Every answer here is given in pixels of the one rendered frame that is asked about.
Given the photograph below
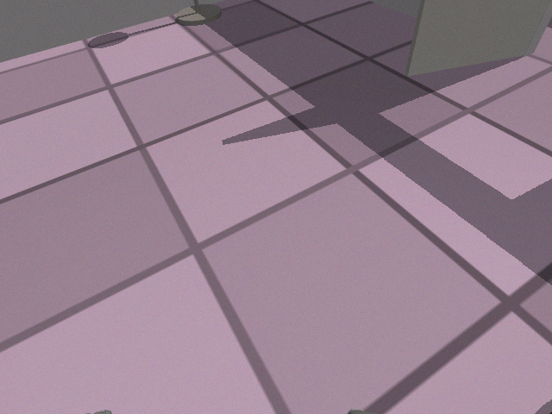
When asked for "coat stand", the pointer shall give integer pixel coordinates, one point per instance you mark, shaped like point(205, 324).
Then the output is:
point(199, 14)

